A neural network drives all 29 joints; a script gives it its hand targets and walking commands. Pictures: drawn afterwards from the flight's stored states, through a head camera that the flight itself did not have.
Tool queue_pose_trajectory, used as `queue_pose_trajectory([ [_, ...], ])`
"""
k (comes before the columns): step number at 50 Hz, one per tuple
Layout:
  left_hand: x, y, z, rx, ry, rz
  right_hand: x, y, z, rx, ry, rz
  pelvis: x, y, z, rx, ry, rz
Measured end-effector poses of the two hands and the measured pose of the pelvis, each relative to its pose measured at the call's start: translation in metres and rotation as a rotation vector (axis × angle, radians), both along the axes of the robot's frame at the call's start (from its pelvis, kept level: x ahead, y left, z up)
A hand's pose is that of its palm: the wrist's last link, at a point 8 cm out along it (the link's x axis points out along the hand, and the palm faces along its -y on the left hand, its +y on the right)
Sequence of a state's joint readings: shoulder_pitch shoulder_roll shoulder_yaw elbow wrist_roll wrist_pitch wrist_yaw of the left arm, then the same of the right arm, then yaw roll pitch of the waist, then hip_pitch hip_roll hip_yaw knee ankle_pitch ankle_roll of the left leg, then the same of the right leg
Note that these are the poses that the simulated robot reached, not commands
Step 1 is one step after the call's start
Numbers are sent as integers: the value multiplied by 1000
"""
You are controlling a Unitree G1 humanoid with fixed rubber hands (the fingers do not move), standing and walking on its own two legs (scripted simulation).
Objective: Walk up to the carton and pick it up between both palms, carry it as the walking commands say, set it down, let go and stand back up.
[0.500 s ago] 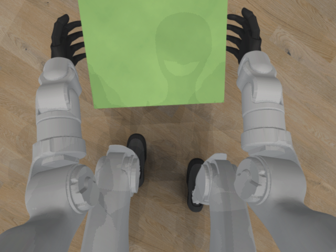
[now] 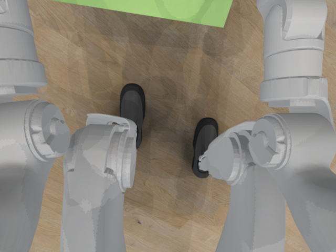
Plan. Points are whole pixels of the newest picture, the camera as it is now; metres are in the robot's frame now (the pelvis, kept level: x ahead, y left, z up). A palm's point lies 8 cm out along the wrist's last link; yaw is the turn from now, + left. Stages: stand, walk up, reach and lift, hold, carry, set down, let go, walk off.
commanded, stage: set down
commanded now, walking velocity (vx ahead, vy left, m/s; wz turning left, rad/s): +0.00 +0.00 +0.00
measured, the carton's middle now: out of the picture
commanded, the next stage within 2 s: none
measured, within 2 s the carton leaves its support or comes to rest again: rests again in 1.76 s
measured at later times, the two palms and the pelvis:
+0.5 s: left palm out of the picture +0.56 +0.25 -0.20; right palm out of the picture +0.61 -0.12 -0.21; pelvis +0.03 -0.01 -0.03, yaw +1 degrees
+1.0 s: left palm out of the picture +0.57 +0.25 -0.21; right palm out of the picture +0.61 -0.13 -0.22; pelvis +0.03 +0.00 -0.04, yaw +0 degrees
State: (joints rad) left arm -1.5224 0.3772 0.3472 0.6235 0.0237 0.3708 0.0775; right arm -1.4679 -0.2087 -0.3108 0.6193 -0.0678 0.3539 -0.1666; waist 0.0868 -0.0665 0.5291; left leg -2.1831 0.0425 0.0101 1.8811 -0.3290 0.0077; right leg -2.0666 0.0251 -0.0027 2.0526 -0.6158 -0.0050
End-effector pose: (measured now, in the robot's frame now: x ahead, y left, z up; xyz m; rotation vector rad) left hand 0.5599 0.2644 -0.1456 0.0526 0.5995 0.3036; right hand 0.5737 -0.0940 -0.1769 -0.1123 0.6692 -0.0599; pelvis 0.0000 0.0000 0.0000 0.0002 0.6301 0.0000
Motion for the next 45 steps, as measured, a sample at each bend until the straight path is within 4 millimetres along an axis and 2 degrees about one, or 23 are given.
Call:
queue_pose_trajectory([
  [2,1,1,-5,-32,-12,13,10,0,8,-10,-28,17,0,1,-6,-1,-9,0],
  [4,-4,3,-17,-71,30,25,19,-1,13,-1,-29,43,1,2,-9,-3,-16,0],
  [8,-21,-1,-50,-92,183,-6,27,-7,2,29,32,94,8,3,-10,-6,6,1],
  [14,-2,-17,-53,-50,190,-82,30,-27,-22,18,86,64,21,-1,-11,3,36,1],
  [18,3,-19,-55,-21,184,-76,34,-31,-30,71,55,88,26,-4,-18,11,44,0],
  [27,-1,-16,-58,-54,158,-77,33,-30,-31,62,26,110,25,-8,-35,25,23,-3],
  [35,2,-13,-63,-104,140,-89,34,-27,-29,11,41,95,26,-1,-38,6,28,-6],
  [45,7,-15,-65,-80,150,-76,38,-30,-36,57,35,92,28,-1,-39,7,40,-8],
])
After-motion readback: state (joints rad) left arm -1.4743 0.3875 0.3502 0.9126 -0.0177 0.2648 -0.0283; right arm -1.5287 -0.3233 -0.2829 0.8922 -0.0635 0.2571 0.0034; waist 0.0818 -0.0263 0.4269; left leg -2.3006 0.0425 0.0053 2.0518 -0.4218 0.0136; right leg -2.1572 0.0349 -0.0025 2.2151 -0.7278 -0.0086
